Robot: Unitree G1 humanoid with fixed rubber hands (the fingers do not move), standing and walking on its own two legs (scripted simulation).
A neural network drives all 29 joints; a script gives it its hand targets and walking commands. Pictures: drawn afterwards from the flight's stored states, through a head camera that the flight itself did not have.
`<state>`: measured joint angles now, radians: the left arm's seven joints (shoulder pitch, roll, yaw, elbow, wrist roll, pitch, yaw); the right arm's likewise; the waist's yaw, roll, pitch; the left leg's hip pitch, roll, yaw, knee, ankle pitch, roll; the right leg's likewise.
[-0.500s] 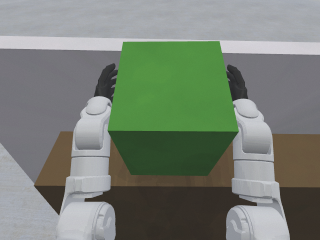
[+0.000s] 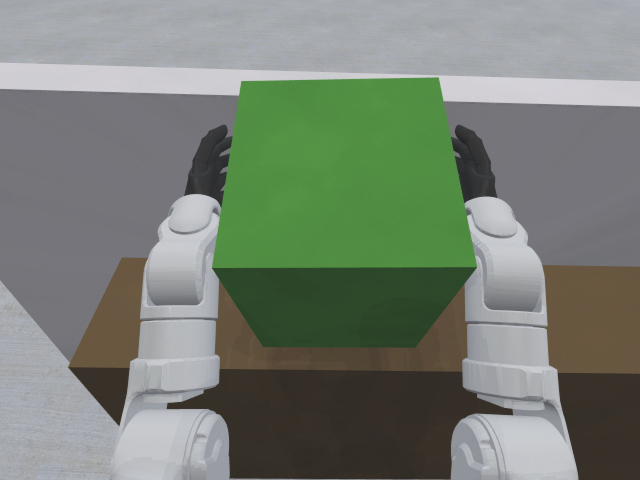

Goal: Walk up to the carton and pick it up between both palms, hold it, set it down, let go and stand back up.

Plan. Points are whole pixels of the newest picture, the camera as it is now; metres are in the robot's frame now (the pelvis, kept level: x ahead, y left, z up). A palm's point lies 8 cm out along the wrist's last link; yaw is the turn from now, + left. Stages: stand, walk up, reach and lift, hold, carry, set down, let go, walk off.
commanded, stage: hold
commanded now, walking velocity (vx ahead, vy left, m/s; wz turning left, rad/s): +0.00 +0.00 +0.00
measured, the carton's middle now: (338, 230) +0.36 +0.00 +0.17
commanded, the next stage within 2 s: none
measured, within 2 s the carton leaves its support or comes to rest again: neither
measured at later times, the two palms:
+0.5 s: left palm (213, 195) +0.37 +0.14 +0.20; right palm (476, 199) +0.37 -0.15 +0.21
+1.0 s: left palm (214, 195) +0.37 +0.14 +0.21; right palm (480, 201) +0.37 -0.15 +0.22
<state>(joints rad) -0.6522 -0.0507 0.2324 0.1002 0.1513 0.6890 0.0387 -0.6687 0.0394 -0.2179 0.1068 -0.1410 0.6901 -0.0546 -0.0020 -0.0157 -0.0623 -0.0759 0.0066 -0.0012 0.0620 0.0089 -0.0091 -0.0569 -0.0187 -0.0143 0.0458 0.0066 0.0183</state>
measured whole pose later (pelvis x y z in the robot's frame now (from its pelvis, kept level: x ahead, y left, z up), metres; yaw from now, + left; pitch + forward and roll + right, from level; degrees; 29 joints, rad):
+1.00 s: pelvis +0.00 +0.00 +0.00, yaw +0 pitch +0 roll +0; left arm -0.64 -0.04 0.21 0.06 0.14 0.71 0.04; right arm -0.65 0.04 -0.21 0.05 -0.13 0.71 -0.07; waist -0.01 -0.01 -0.05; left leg -0.07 0.01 -0.01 0.05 0.01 -0.01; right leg -0.05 -0.02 -0.02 0.03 0.01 0.01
